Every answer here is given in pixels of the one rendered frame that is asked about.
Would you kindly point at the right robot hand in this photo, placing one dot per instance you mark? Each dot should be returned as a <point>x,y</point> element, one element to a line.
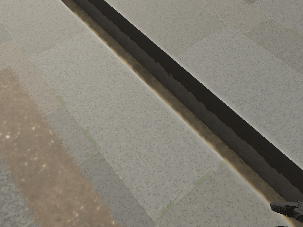
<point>289,209</point>

